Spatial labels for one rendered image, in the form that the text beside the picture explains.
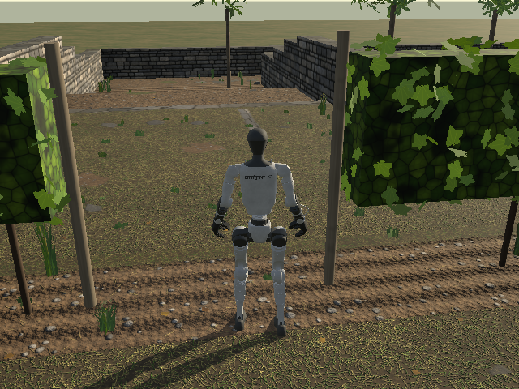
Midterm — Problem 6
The robot right hand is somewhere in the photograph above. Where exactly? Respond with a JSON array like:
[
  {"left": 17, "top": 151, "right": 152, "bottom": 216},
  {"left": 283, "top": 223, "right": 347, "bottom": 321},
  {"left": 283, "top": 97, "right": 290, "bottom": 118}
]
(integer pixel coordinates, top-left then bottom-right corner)
[{"left": 289, "top": 219, "right": 307, "bottom": 237}]

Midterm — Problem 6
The robot right upper arm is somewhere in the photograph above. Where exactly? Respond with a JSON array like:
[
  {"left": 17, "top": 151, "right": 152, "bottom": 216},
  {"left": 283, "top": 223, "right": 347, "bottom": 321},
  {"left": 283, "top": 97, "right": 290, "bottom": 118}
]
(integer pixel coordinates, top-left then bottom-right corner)
[{"left": 275, "top": 163, "right": 298, "bottom": 207}]

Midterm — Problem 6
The robot left upper arm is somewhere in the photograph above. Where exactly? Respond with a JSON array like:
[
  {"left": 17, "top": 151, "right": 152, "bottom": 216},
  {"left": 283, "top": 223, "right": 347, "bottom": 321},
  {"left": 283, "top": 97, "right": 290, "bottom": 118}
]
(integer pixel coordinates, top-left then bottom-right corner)
[{"left": 220, "top": 164, "right": 241, "bottom": 208}]

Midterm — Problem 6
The robot right thigh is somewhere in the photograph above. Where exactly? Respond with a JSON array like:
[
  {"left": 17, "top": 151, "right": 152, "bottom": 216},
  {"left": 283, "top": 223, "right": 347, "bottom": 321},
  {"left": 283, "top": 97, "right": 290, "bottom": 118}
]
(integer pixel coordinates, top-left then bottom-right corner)
[{"left": 271, "top": 226, "right": 287, "bottom": 284}]

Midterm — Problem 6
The robot thigh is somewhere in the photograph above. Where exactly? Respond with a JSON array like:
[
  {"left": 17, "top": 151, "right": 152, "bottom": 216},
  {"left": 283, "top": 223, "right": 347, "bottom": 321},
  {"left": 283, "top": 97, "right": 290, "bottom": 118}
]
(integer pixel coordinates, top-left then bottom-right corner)
[
  {"left": 232, "top": 226, "right": 249, "bottom": 281},
  {"left": 271, "top": 226, "right": 287, "bottom": 284}
]

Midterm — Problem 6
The robot right forearm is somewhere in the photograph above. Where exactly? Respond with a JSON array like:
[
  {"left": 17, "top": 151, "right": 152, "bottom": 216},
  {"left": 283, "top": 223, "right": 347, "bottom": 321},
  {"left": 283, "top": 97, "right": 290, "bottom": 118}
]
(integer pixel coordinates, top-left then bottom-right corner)
[{"left": 290, "top": 195, "right": 305, "bottom": 224}]

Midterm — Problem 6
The robot left hand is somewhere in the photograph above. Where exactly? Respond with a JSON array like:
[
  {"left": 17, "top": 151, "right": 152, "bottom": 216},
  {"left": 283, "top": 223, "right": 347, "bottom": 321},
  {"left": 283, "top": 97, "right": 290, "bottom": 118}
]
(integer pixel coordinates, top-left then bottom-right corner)
[{"left": 212, "top": 221, "right": 230, "bottom": 238}]

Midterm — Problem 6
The robot left forearm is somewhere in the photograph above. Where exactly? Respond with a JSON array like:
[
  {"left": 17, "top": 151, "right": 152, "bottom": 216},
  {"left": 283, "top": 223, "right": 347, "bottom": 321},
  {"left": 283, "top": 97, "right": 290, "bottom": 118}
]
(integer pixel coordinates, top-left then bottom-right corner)
[{"left": 213, "top": 196, "right": 228, "bottom": 224}]

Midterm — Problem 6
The robot left thigh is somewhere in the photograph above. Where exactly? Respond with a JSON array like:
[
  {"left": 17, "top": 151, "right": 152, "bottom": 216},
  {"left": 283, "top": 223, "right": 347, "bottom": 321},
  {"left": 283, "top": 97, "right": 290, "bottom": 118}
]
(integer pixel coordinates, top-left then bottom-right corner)
[{"left": 232, "top": 226, "right": 249, "bottom": 281}]

